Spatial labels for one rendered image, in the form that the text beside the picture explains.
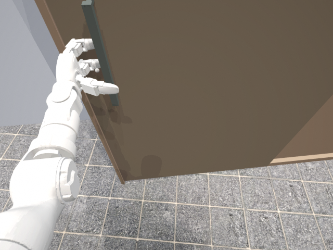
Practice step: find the left robot forearm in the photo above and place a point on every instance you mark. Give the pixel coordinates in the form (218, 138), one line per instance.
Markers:
(59, 130)

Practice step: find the handle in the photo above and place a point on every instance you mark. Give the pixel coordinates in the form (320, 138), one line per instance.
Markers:
(92, 23)

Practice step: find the robot left upper arm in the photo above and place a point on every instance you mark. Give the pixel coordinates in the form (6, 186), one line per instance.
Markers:
(40, 190)

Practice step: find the robot left hand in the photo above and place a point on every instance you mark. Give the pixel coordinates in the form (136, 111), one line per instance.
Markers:
(68, 68)

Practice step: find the wardrobe door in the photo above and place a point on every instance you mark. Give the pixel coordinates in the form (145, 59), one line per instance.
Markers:
(316, 137)
(205, 85)

